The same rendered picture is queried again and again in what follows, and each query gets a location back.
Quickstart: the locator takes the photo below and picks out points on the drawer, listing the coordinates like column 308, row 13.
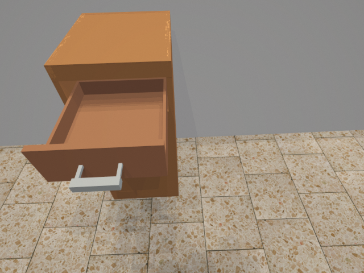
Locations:
column 106, row 122

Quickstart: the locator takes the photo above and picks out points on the cabinet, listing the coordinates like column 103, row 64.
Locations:
column 121, row 45

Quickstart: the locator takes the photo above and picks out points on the handle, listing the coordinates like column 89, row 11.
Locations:
column 92, row 184

